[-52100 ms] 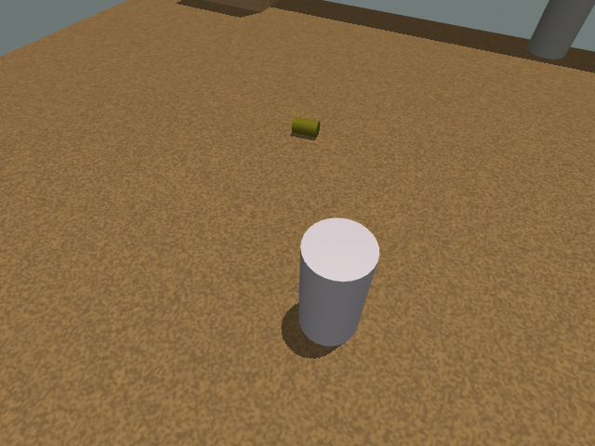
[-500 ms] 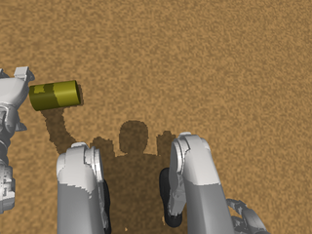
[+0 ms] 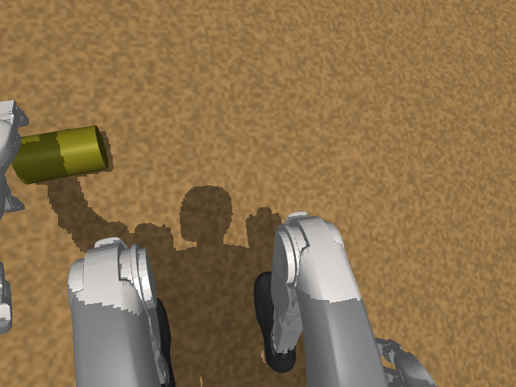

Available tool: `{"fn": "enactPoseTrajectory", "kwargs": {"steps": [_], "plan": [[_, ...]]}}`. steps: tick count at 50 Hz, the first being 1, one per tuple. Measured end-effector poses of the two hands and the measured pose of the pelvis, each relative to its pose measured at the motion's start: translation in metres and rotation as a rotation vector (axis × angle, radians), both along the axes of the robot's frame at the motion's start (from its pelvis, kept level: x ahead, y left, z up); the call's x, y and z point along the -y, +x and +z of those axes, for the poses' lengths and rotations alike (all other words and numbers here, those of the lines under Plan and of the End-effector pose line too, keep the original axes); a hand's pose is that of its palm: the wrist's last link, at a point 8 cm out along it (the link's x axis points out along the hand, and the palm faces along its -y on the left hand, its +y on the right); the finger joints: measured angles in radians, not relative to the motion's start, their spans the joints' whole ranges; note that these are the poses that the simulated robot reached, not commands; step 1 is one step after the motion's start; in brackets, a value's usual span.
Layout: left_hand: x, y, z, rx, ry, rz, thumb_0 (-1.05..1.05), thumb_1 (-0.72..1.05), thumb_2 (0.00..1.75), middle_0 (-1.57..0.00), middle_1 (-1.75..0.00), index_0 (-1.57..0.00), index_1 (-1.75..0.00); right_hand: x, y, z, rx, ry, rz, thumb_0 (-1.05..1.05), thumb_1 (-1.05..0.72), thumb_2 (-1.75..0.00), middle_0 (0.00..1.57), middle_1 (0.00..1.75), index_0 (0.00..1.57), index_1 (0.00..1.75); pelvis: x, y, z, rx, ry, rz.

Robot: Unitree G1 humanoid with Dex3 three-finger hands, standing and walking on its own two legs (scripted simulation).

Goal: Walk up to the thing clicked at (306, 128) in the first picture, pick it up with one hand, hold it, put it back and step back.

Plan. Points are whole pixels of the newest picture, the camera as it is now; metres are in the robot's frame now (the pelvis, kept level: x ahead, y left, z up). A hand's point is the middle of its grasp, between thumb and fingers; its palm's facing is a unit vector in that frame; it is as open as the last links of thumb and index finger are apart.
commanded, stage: rise first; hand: left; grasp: from above
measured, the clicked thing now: (62, 154) +0.50 +0.29 -0.30
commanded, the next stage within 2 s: approach in 1.86 s
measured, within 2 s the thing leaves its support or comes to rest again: neither
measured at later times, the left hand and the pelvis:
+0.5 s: hand (12, 166) +0.44 +0.32 -0.18, palm faces -0.44 -0.11 -0.89, open 14.0 cm; pelvis +0.00 +0.00 -0.01, yaw +0 degrees
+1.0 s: hand (9, 157) +0.46 +0.33 -0.19, palm faces -0.44 -0.11 -0.89, open 14.1 cm; pelvis +0.00 +0.00 -0.02, yaw -1 degrees
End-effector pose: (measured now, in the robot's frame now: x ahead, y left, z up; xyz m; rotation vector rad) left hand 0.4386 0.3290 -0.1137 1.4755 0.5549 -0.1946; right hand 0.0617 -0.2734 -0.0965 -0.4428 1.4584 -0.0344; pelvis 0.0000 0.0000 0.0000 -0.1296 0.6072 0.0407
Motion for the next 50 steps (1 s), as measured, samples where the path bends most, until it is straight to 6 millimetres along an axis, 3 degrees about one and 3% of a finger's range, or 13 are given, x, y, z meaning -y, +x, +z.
{"fn": "enactPoseTrajectory", "kwargs": {"steps": [20, 50], "plan": [[0.004, 0.006, -0.011, 0.003, -0.001, -0.008, 0.0, -0.5, 0.98, -0.08, -1.05, -0.09, -1.03, 0.0, 0.003, -0.006, 0.011, 0.006, 0.026, 0.0, -0.91, -0.9, 0.2, 0.3, 0.2, 0.3, 0.0, 0.0, -0.009, 0.008, -0.003, 0.0], [0.0, 0.024, -0.015, 0.016, 0.004, 0.006, 0.0, -0.53, 1.01, -0.09, -1.02, -0.08, -1.02, -0.002, -0.011, -0.008, -0.025, 0.001, 0.018, 0.0, -0.91, -0.9, 0.2, 0.3, 0.2, 0.3, -0.001, 0.002, -0.016, 0.011, -0.016, -0.005]]}}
